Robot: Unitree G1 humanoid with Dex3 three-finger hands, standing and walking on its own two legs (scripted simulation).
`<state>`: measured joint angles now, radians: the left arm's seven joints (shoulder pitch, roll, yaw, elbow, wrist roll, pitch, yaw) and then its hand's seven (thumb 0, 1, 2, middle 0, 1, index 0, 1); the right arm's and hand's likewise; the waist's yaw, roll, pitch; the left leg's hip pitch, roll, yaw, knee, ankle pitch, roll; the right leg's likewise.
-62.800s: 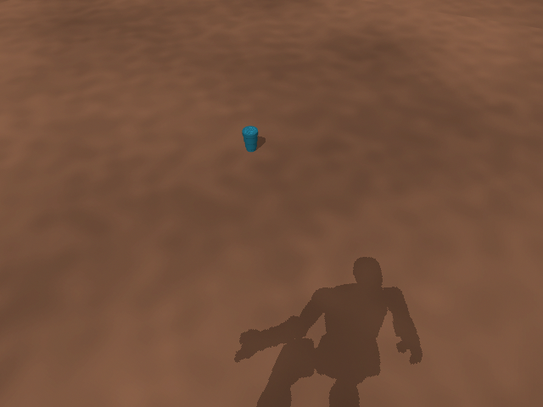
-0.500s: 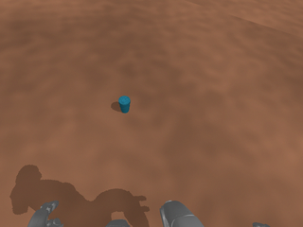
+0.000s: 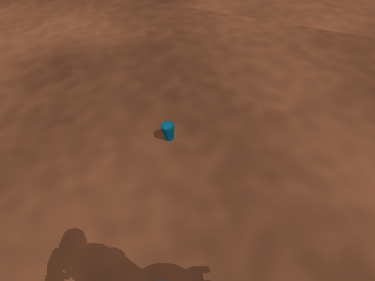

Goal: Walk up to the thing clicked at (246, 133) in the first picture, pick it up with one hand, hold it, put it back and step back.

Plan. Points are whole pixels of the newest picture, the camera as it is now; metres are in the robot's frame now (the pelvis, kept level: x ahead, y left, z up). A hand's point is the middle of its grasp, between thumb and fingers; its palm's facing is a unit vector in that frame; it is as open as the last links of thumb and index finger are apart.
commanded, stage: step back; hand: left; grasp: from above
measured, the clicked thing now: (168, 131) +1.13 +0.22 -0.69
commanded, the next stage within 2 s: stand in 0.88 s
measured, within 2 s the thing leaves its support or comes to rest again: neither
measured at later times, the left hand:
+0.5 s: hand out of the picture +0.11 +0.24 -0.13, palm faces +0.07 -0.92 -0.38, open 7.4 cm
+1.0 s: hand out of the picture +0.12 +0.28 -0.14, palm faces +0.08 -0.93 -0.35, open 7.4 cm
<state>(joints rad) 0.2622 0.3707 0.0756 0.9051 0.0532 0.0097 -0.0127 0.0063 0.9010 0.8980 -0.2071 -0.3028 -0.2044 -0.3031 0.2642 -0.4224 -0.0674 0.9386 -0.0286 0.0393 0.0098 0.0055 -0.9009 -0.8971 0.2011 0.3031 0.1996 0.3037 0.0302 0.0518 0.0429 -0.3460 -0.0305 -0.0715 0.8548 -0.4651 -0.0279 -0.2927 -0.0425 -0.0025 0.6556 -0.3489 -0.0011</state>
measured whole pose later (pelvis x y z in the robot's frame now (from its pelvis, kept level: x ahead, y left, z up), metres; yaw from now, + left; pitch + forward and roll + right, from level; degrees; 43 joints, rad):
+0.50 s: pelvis +0.03 -0.03 +0.00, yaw +4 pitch -3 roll +0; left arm 0.17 0.34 0.05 0.96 0.03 -0.04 -0.01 0.00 0.90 0.90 -0.20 -0.30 -0.20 -0.30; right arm 0.25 -0.40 -0.05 0.98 -0.02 0.01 0.00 0.01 -0.90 -0.90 0.20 0.30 0.20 0.30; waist 0.00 0.05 0.07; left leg -0.34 -0.02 -0.09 0.90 -0.51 0.01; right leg -0.29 -0.02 -0.07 0.61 -0.28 -0.03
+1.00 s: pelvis +0.05 +0.01 +0.01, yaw +4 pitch -3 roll +0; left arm 0.11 0.37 0.01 1.08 0.00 -0.01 0.00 0.00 0.91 0.90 -0.20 -0.30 -0.20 -0.30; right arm 0.06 -0.33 -0.01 1.08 -0.02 -0.02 0.01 0.00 -0.90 -0.90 0.20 0.30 0.20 0.30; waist 0.02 -0.01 0.07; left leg -0.21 0.01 0.00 0.53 -0.28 0.00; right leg -0.19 -0.05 -0.02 0.50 -0.26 0.04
